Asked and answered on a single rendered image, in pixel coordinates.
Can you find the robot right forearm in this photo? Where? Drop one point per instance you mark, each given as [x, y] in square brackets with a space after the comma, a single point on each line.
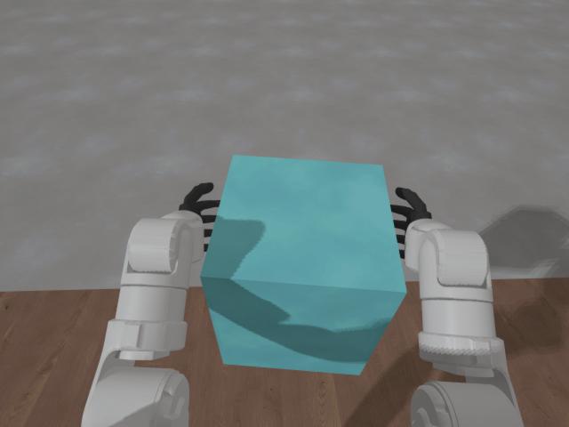
[457, 317]

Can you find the right robot hand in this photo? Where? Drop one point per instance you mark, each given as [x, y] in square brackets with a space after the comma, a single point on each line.
[419, 212]

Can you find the carton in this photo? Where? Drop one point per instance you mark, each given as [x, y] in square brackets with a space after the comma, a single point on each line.
[303, 270]

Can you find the robot left upper arm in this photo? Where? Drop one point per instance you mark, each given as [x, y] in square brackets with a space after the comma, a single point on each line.
[139, 397]

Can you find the robot right upper arm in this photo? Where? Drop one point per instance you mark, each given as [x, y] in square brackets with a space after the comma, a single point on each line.
[446, 404]

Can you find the robot left forearm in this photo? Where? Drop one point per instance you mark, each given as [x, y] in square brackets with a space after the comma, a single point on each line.
[151, 305]

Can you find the left robot hand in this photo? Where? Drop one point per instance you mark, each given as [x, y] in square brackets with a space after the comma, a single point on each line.
[190, 204]

